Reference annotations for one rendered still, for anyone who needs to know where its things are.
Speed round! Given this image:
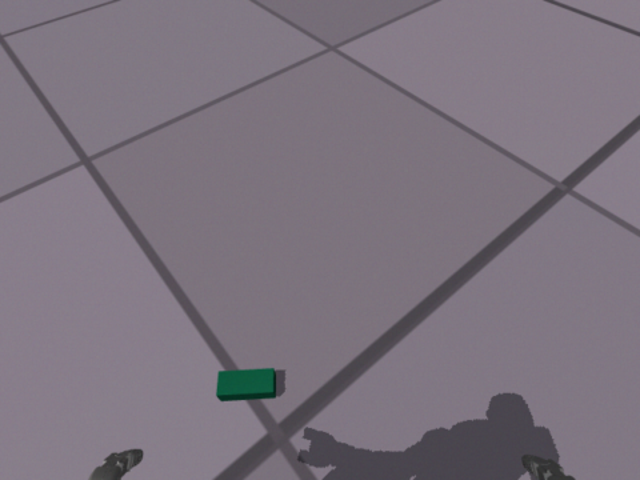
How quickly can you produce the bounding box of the carton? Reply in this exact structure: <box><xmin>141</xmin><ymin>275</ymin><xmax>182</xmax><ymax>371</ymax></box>
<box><xmin>216</xmin><ymin>368</ymin><xmax>276</xmax><ymax>401</ymax></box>

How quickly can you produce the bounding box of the right robot hand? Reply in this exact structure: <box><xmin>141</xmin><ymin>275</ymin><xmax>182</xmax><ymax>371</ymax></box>
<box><xmin>522</xmin><ymin>455</ymin><xmax>575</xmax><ymax>480</ymax></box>

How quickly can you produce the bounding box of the left robot hand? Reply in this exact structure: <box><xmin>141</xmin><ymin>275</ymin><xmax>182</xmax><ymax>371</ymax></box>
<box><xmin>88</xmin><ymin>449</ymin><xmax>143</xmax><ymax>480</ymax></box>

